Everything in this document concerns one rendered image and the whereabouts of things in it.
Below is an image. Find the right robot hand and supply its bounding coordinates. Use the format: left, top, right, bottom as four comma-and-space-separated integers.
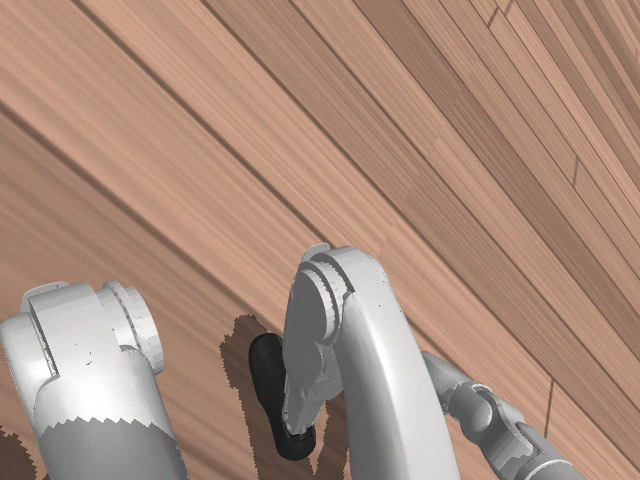
421, 351, 473, 415

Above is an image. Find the right robot arm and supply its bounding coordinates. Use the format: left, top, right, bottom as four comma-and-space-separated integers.
448, 381, 586, 480

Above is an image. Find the right robot foot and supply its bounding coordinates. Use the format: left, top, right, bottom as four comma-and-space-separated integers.
248, 333, 316, 461

